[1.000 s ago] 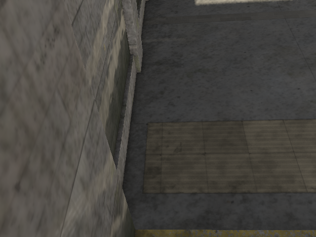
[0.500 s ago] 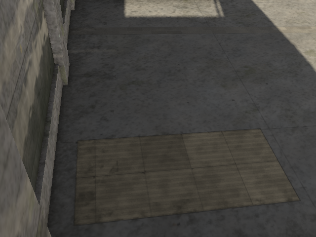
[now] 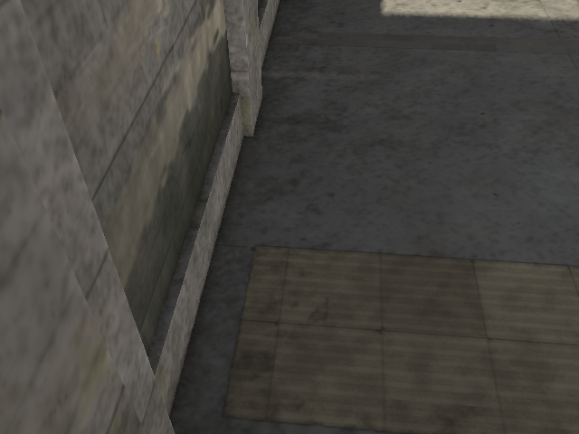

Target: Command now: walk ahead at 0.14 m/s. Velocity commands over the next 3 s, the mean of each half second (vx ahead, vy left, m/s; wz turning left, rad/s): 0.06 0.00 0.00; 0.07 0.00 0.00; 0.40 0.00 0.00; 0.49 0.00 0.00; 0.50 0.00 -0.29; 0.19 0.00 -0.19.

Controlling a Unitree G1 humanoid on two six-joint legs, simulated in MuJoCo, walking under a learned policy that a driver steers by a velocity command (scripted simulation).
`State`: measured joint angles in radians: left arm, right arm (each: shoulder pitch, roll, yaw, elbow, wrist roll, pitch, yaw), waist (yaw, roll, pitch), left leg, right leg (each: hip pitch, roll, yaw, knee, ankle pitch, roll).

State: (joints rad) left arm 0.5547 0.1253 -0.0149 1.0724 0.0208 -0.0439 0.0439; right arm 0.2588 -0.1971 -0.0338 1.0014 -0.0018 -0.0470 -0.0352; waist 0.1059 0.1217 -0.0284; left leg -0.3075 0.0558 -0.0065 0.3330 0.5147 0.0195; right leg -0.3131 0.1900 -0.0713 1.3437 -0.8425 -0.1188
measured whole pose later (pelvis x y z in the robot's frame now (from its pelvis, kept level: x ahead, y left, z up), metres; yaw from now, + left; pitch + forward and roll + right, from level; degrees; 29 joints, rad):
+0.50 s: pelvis +0.08 -0.03 -0.11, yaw -2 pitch -3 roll +1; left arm 0.25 0.19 -0.03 0.93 0.01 0.09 -0.01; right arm 0.41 -0.13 0.08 0.95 0.00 0.00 -0.03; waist -0.04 -0.05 -0.08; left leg -0.29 -0.01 0.09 0.74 -0.40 0.04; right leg -0.27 -0.04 0.05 0.73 -0.45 0.00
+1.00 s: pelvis +0.13 -0.08 -0.09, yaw -2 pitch -2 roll +0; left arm 0.35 0.19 -0.03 0.91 0.00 0.02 -0.02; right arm 0.31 -0.25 -0.02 0.97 0.01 0.02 0.01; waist 0.04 0.03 -0.04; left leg -0.14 0.05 0.02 0.51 -0.35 0.03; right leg -0.13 0.05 0.02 0.50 -0.35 -0.05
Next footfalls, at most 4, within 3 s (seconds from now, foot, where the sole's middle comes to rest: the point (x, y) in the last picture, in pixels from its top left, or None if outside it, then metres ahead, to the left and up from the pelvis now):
0.02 left None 0.13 0.07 -0.86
0.46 right None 0.12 -0.17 -0.86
1.54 right None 0.34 -0.18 -1.09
2.02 left None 0.70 0.01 -1.32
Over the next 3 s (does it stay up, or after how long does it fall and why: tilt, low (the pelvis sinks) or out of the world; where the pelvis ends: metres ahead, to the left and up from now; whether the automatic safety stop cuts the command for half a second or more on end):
stays up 1.05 -0.10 -0.55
